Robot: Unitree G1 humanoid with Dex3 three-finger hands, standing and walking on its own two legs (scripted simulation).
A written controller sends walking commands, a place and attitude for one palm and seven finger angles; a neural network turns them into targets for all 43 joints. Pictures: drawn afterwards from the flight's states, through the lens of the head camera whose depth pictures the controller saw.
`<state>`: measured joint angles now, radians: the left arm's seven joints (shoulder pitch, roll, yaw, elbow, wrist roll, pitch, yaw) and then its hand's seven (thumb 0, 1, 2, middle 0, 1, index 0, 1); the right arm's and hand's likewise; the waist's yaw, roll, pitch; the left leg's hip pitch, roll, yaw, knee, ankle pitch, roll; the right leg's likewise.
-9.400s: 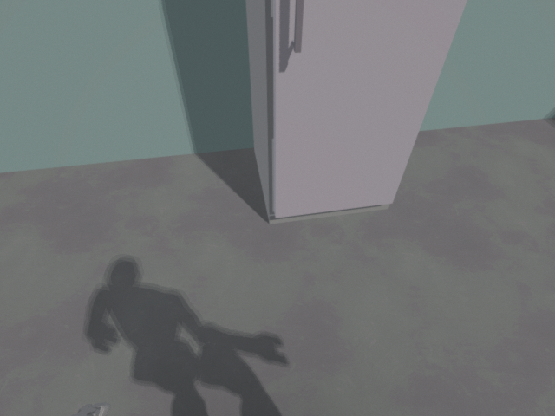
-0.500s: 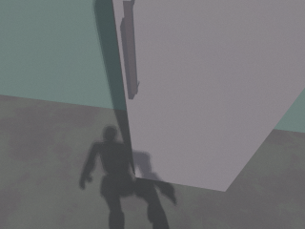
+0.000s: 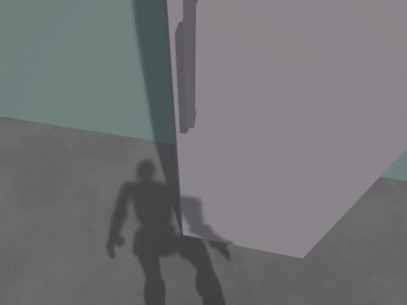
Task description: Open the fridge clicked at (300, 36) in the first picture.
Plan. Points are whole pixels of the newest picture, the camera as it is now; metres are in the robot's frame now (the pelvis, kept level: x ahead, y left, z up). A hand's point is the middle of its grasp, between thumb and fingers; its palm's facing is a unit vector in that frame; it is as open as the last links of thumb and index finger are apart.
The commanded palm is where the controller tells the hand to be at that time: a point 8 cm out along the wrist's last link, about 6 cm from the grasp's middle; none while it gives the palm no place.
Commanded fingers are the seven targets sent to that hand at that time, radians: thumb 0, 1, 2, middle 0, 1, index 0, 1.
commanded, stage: look again from close up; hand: left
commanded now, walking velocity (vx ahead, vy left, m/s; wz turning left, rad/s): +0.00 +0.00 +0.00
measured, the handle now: (192, 69) +0.51 +0.07 +0.22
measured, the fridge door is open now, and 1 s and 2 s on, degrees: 0 0 0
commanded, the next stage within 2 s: none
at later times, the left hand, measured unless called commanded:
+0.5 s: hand out of the picture +0.09 +0.25 -0.16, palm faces -0.01 -0.94 -0.34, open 7.4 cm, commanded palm none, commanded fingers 0.00 0.90 0.90 -0.20 -0.30 -0.20 -0.30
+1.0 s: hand out of the picture +0.08 +0.24 -0.16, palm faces +0.00 -0.95 -0.32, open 7.4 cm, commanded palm none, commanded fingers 0.00 0.90 0.90 -0.20 -0.30 -0.20 -0.30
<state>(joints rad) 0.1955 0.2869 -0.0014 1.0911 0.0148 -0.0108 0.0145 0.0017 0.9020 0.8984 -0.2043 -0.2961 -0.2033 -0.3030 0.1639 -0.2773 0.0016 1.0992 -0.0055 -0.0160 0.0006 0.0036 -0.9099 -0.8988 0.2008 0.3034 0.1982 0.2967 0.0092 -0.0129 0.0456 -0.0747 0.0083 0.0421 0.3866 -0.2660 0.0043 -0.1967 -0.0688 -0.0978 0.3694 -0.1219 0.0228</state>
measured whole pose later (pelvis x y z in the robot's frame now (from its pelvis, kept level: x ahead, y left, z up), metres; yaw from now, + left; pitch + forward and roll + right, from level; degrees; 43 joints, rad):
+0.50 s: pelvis +0.01 +0.00 +0.00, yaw +0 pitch -3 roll +0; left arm 0.14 0.34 0.00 1.08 0.01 -0.01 0.01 0.00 0.90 0.90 -0.20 -0.30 -0.20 -0.30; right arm 0.13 -0.33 0.00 1.10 -0.01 -0.02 0.00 0.00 -0.91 -0.90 0.20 0.30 0.20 0.30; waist 0.01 -0.01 0.04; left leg -0.02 0.01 0.04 0.32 -0.25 0.00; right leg -0.16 -0.07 -0.10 0.34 -0.13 0.02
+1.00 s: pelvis +0.01 -0.01 +0.00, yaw +0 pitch -2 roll +0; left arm 0.15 0.33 0.00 1.10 0.01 -0.01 0.00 0.00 0.90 0.90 -0.20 -0.30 -0.20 -0.30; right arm 0.15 -0.32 0.01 1.12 -0.01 -0.02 0.00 0.00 -0.91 -0.90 0.20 0.30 0.20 0.30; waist 0.01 -0.01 0.04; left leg -0.02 0.02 0.03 0.31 -0.25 -0.01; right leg -0.15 -0.06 -0.11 0.32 -0.12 0.02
